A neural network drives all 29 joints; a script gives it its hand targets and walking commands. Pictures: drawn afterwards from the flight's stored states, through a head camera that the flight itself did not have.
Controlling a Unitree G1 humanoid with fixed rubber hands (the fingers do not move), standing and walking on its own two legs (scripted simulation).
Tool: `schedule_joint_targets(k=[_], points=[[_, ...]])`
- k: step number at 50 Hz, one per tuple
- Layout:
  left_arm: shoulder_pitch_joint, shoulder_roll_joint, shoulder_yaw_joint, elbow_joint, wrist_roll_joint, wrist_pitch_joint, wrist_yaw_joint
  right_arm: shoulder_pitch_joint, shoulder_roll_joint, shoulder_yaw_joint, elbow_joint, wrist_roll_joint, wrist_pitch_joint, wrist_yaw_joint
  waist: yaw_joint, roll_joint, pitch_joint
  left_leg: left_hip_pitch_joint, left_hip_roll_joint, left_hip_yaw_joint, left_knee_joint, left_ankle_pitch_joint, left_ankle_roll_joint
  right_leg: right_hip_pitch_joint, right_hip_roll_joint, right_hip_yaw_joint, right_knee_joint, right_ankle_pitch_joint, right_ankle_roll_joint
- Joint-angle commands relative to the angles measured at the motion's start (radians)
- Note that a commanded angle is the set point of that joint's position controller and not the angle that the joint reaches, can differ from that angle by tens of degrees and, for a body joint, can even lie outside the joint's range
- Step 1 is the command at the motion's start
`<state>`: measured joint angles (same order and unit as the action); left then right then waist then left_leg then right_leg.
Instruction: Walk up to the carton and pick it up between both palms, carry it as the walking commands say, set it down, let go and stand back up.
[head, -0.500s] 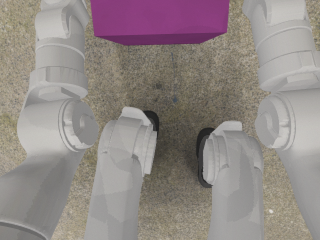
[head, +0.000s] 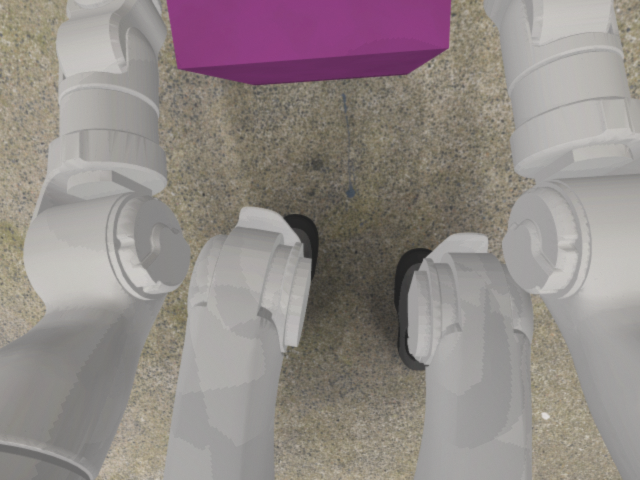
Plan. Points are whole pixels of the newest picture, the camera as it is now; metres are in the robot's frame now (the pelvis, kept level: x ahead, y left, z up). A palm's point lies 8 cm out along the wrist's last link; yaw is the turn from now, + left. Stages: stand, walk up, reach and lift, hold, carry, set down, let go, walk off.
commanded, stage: set down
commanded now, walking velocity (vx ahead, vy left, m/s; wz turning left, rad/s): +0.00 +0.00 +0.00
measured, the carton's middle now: out of the picture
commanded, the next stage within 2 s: none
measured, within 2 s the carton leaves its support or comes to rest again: neither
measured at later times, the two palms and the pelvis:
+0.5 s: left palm out of the picture +0.53 +0.25 -0.17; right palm out of the picture +0.58 -0.08 -0.17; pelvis +0.00 +0.00 +0.00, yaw +1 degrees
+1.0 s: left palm out of the picture +0.54 +0.27 -0.13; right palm out of the picture +0.60 -0.09 -0.13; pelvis -0.01 +0.00 +0.02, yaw +1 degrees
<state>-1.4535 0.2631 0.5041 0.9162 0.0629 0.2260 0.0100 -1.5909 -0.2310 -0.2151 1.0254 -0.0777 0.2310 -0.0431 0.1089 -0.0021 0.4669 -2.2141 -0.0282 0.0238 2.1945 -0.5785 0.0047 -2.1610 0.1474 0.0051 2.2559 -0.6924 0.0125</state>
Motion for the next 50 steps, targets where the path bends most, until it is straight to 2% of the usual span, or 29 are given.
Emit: schedule_joint_targets(k=[1,2,3,5,9,10,11,12,13,14,15,18,20,21,24,26,27,29,30,31,33,36,37,41,42,43,45,47,50], points=[[-0.541,-0.743,-0.382,-0.012,-0.107,0.013,-0.266,-0.408,0.679,0.222,-0.065,0.040,-0.019,0.170,-0.018,-0.106,-0.890,0.510,-0.069,-0.018,-0.125,0.336,-0.009,0.325,-0.003,-0.028,-0.164,0.282,-0.039],[-0.530,-0.728,-0.359,0.009,-0.071,0.013,-0.264,-0.392,0.693,0.204,-0.051,0.044,-0.019,0.171,0.019,-0.080,-0.890,0.507,-0.061,0.001,-0.124,0.290,-0.006,0.342,-0.008,-0.010,-0.180,0.235,-0.042],[-0.548,-0.704,-0.340,0.014,-0.075,0.008,-0.262,-0.384,0.674,0.207,-0.029,0.026,-0.010,0.172,0.008,-0.154,-0.861,0.478,-0.063,-0.004,-0.102,0.315,-0.009,0.317,-0.008,-0.014,-0.177,0.265,-0.031],[-0.561,-0.670,-0.354,0.011,-0.090,0.006,-0.242,-0.395,0.584,0.177,-0.040,0.040,-0.027,0.156,-0.011,-0.040,-0.871,0.526,-0.056,-0.007,-0.105,0.323,-0.024,0.298,-0.008,-0.021,-0.161,0.257,-0.045],[-0.472,-0.565,-0.272,0.040,-0.064,-0.018,-0.200,-0.410,0.515,0.202,-0.055,0.049,-0.033,0.135,0.048,-0.096,-0.887,0.558,-0.060,-0.003,-0.113,0.330,-0.015,0.350,-0.027,-0.016,-0.176,0.247,-0.026],[-0.468,-0.526,-0.281,0.054,-0.050,-0.020,-0.194,-0.377,0.438,0.142,-0.014,0.029,-0.039,0.121,0.007,-0.058,-0.869,0.560,-0.058,0.002,-0.116,0.311,-0.025,0.310,-0.021,-0.032,-0.182,0.232,-0.027],[-0.480,-0.514,-0.262,0.015,-0.074,-0.028,-0.185,-0.362,0.443,0.163,-0.011,0.016,-0.035,0.116,-0.004,-0.130,-0.884,0.519,-0.061,0.003,-0.107,0.315,-0.024,0.372,-0.029,-0.023,-0.184,0.258,-0.025],[-0.459,-0.447,-0.240,0.060,-0.066,-0.033,-0.168,-0.400,0.397,0.168,-0.030,0.041,-0.048,0.099,0.013,-0.127,-0.910,0.527,-0.047,0.007,-0.105,0.302,-0.020,0.411,-0.031,-0.029,-0.175,0.267,-0.014],[-0.453,-0.392,-0.223,0.080,-0.055,-0.033,-0.159,-0.353,0.300,0.112,-0.019,0.015,-0.049,0.080,-0.013,-0.068,-0.902,0.572,-0.047,0.008,-0.107,0.294,-0.034,0.389,-0.029,-0.031,-0.183,0.245,-0.018],[-0.432,-0.306,-0.184,0.061,-0.045,-0.050,-0.136,-0.344,0.259,0.131,0.003,0.008,-0.046,0.068,0.015,-0.135,-0.893,0.509,-0.048,0.005,-0.098,0.320,-0.027,0.402,-0.038,-0.013,-0.181,0.284,-0.009],[-0.416,-0.204,-0.184,0.051,-0.035,-0.060,-0.099,-0.335,0.151,0.087,-0.017,0.019,-0.063,0.044,0.014,-0.082,-0.930,0.572,-0.039,0.002,-0.115,0.328,-0.038,0.420,-0.035,-0.027,-0.167,0.290,-0.011],[-0.366,-0.014,-0.134,0.079,-0.057,-0.091,-0.027,-0.373,-0.097,0.092,-0.074,0.029,-0.086,-0.014,0.015,-0.081,-0.998,0.620,-0.036,-0.001,-0.106,0.365,-0.035,0.443,-0.050,-0.024,-0.161,0.313,-0.002],[-0.373,0.146,-0.103,0.053,-0.078,-0.125,0.028,-0.389,-0.160,0.130,-0.086,0.063,-0.089,-0.053,0.070,-0.120,-1.058,0.608,-0.034,0.003,-0.124,0.383,-0.030,0.492,-0.058,-0.004,-0.176,0.352,0.012],[-0.396,0.182,-0.141,0.059,-0.127,-0.124,0.044,-0.395,-0.251,0.112,-0.053,0.055,-0.092,-0.079,0.002,-0.122,-1.144,0.627,-0.023,0.006,-0.103,0.396,-0.045,0.537,-0.066,-0.009,-0.177,0.377,0.008],[-0.377,0.219,-0.130,0.139,-0.160,-0.141,0.069,-0.424,-0.241,0.162,-0.011,0.110,-0.089,-0.085,0.050,-0.167,-1.139,0.618,-0.016,-0.012,-0.108,0.457,-0.031,0.480,-0.079,0.009,-0.171,0.404,0.020],[-0.369,0.209,-0.164,0.103,-0.159,-0.157,0.072,-0.395,-0.241,0.171,-0.003,0.167,-0.100,-0.064,0.071,-0.049,-1.185,0.676,-0.007,-0.009,-0.087,0.552,-0.038,0.440,-0.071,0.025,-0.153,0.469,0.009],[-0.360,0.220,-0.169,0.113,-0.196,-0.161,0.068,-0.380,-0.233,0.183,0.021,0.154,-0.102,-0.064,0.041,-0.134,-1.162,0.628,-0.008,-0.020,-0.093,0.545,-0.028,0.453,-0.076,0.017,-0.162,0.474,0.020],[-0.366,0.240,-0.164,0.120,-0.176,-0.171,0.070,-0.379,-0.196,0.219,0.031,0.178,-0.104,-0.053,0.091,-0.130,-1.165,0.640,-0.006,-0.010,-0.100,0.578,-0.027,0.421,-0.070,0.014,-0.157,0.489,0.026],[-0.364,0.217,-0.173,0.120,-0.167,-0.168,0.065,-0.408,-0.223,0.208,-0.005,0.196,-0.102,-0.045,0.087,-0.072,-1.133,0.634,-0.005,-0.005,-0.107,0.546,-0.024,0.362,-0.069,0.032,-0.184,0.439,0.014],[-0.339,0.213,-0.174,0.177,-0.184,-0.166,0.059,-0.377,-0.189,0.251,0.075,0.216,-0.094,-0.035,0.116,-0.119,-1.121,0.608,0.007,0.000,-0.115,0.510,-0.019,0.397,-0.078,0.039,-0.190,0.417,0.015],[-0.318,0.231,-0.195,0.175,-0.189,-0.173,0.052,-0.373,-0.179,0.242,0.076,0.236,-0.099,-0.020,0.088,-0.123,-1.101,0.614,0.007,-0.025,-0.133,0.507,-0.013,0.333,-0.079,0.013,-0.176,0.384,0.023],[-0.318,0.239,-0.179,0.184,-0.176,-0.169,0.051,-0.407,-0.250,0.243,0.066,0.226,-0.101,-0.019,0.110,-0.110,-1.095,0.612,0.011,-0.011,-0.127,0.499,-0.015,0.335,-0.078,0.020,-0.172,0.367,0.015],[-0.311,0.281,-0.148,0.153,-0.182,-0.179,0.055,-0.413,-0.233,0.279,0.046,0.247,-0.105,-0.016,0.158,-0.142,-1.125,0.600,0.008,-0.006,-0.107,0.549,-0.009,0.383,-0.079,0.043,-0.169,0.428,0.017],[-0.391,0.338,-0.160,-0.027,-0.196,-0.179,0.084,-0.455,-0.244,0.249,-0.108,0.269,-0.102,-0.050,0.149,-0.094,-1.479,0.799,-0.003,0.008,-0.119,0.644,0.000,0.517,-0.061,0.026,-0.190,0.493,0.016],[-0.412,0.298,-0.201,-0.043,-0.248,-0.157,0.084,-0.494,-0.304,0.241,-0.128,0.254,-0.102,-0.058,0.070,-0.141,-1.533,0.825,-0.005,0.004,-0.137,0.633,-0.007,0.548,-0.063,-0.011,-0.194,0.485,0.017],[-0.386,0.319,-0.181,-0.093,-0.229,-0.147,0.092,-0.463,-0.315,0.212,-0.169,0.235,-0.084,-0.077,0.093,-0.099,-1.648,0.898,-0.015,-0.002,-0.138,0.683,-0.007,0.589,-0.060,-0.005,-0.194,0.512,0.013],[-0.435,0.340,-0.240,-0.216,-0.302,-0.104,0.101,-0.512,-0.360,0.217,-0.276,0.270,-0.041,-0.102,0.061,-0.096,-1.897,1.017,-0.022,0.013,-0.160,0.630,0.001,0.750,-0.060,-0.023,-0.217,0.496,-0.001],[-0.397,0.286,-0.297,-0.039,-0.316,-0.044,0.102,-0.483,-0.366,0.193,-0.111,0.229,0.008,-0.102,0.019,-0.075,-1.698,0.942,-0.010,0.028,-0.186,0.542,-0.014,0.641,-0.075,-0.022,-0.263,0.386,-0.004],[-0.404,0.315,-0.254,-0.257,-0.293,-0.034,0.111,-0.479,-0.380,0.159,-0.288,0.207,0.015,-0.098,0.014,-0.086,-1.789,1.005,-0.021,0.018,-0.224,0.583,-0.013,0.660,-0.055,-0.036,-0.294,0.417,-0.011]])
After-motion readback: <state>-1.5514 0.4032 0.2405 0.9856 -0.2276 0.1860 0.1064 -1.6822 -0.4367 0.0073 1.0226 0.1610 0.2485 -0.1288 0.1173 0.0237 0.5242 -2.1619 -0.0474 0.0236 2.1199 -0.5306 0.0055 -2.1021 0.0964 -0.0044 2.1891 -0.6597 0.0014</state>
